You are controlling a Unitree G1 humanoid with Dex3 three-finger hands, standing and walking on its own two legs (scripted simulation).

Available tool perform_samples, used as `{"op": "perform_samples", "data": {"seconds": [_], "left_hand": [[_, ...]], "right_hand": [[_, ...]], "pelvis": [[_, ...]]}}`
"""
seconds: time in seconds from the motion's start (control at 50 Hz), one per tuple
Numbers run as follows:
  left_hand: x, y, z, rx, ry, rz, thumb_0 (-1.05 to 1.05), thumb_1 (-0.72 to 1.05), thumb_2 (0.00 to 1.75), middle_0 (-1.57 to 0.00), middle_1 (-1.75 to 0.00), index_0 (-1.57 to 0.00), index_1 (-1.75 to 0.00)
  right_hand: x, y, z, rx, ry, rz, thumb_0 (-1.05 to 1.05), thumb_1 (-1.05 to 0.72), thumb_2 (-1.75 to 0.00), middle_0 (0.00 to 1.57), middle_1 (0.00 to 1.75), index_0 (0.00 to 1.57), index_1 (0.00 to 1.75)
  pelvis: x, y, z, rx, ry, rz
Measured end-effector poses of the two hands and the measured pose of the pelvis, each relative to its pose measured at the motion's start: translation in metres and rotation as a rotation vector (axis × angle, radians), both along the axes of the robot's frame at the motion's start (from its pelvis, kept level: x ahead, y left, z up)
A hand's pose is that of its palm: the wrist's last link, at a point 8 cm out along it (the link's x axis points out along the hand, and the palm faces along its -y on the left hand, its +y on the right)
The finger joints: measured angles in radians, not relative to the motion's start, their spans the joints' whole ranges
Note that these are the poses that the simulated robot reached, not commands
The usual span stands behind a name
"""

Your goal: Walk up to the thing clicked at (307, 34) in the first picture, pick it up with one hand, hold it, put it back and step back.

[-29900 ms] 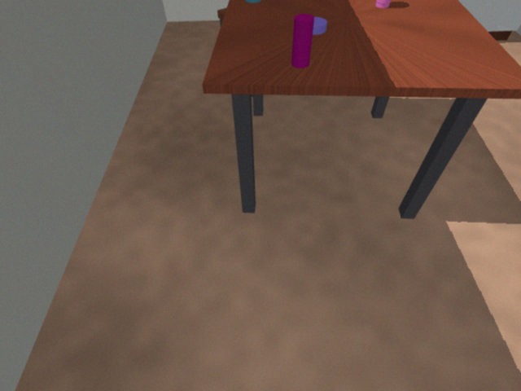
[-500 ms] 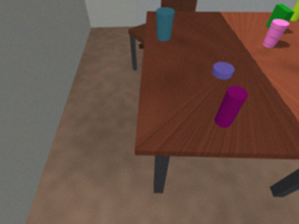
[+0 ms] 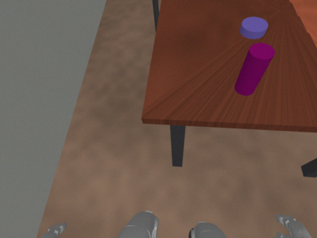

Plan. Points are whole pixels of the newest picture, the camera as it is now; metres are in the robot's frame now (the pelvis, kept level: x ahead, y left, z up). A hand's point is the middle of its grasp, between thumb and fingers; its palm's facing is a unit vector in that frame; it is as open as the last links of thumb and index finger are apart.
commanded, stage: step back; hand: right
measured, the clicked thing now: (252, 71) +0.50 -0.24 +0.06
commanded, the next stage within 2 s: none
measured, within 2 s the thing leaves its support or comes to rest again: neither
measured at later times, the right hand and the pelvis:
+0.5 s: hand out of the picture +0.02 -0.24 -0.15, palm faces -0.01 +0.93 -0.38, open 7.4 cm; pelvis -0.12 +0.02 -0.01, yaw -3 degrees
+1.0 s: hand out of the picture -0.20 -0.22 -0.15, palm faces -0.04 +0.92 -0.39, open 7.4 cm; pelvis -0.26 +0.05 -0.01, yaw +0 degrees
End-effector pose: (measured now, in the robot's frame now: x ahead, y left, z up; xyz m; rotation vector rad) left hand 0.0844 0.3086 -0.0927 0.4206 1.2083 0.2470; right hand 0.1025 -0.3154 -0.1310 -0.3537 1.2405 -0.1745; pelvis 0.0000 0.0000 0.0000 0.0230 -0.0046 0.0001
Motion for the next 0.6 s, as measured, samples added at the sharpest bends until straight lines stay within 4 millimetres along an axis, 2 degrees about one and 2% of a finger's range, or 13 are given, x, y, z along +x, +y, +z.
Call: {"op": "perform_samples", "data": {"seconds": [0.08, 0.16, 0.22, 0.3, 0.42, 0.54, 0.6], "left_hand": [[-0.010, 0.007, -0.005, -0.008, -0.059, 0.018, 0.01, 0.90, 0.90, -0.21, -0.30, -0.20, -0.30], [-0.027, 0.023, -0.021, -0.031, -0.071, 0.028, 0.00, 0.89, 0.90, -0.21, -0.30, -0.20, -0.30], [-0.043, 0.034, -0.027, -0.044, -0.052, 0.044, 0.01, 0.90, 0.90, -0.21, -0.30, -0.20, -0.30], [-0.059, 0.038, -0.023, -0.049, -0.039, 0.053, 0.01, 0.90, 0.90, -0.20, -0.30, -0.20, -0.30], [-0.089, 0.035, -0.018, -0.047, -0.029, 0.010, 0.01, 0.90, 0.90, -0.20, -0.30, -0.20, -0.30], [-0.123, 0.021, -0.018, -0.013, -0.016, -0.041, 0.01, 0.90, 0.90, -0.20, -0.30, -0.20, -0.30], [-0.144, 0.012, -0.010, -0.013, -0.010, -0.060, 0.01, 0.90, 0.90, -0.20, -0.30, -0.20, -0.30]], "right_hand": [[-0.018, 0.010, -0.003, -0.013, 0.051, 0.050, 0.00, -0.91, -0.90, 0.20, 0.30, 0.20, 0.30], [-0.028, 0.025, -0.001, -0.030, 0.025, 0.074, 0.01, -0.90, -0.90, 0.20, 0.30, 0.20, 0.30], [-0.040, 0.036, 0.008, -0.028, -0.005, 0.073, 0.01, -0.90, -0.90, 0.20, 0.30, 0.20, 0.30], [-0.056, 0.043, 0.025, -0.033, -0.041, 0.056, 0.00, -0.90, -0.90, 0.20, 0.30, 0.21, 0.30], [-0.074, 0.040, 0.031, -0.037, -0.119, 0.033, 0.00, -0.90, -0.90, 0.21, 0.30, 0.21, 0.30], [-0.107, 0.021, 0.011, -0.004, -0.171, -0.008, 0.00, -0.90, -0.90, 0.20, 0.30, 0.21, 0.30], [-0.133, 0.017, 0.006, 0.011, -0.141, -0.048, 0.00, -0.90, -0.90, 0.20, 0.30, 0.20, 0.30]], "pelvis": [[-0.016, 0.005, -0.004, -0.004, -0.003, 0.033], [-0.034, 0.018, -0.013, -0.011, -0.015, 0.056], [-0.048, 0.026, -0.012, -0.011, -0.032, 0.039], [-0.063, 0.028, -0.003, -0.033, -0.024, 0.023], [-0.093, 0.027, 0.000, -0.037, -0.026, -0.027], [-0.129, 0.015, -0.014, -0.040, -0.042, -0.071], [-0.145, 0.012, -0.011, -0.027, -0.044, -0.075]]}}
